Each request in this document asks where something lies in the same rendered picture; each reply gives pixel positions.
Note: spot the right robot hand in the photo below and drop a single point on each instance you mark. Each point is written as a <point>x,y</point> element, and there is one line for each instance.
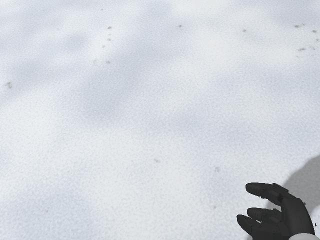
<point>275,225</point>

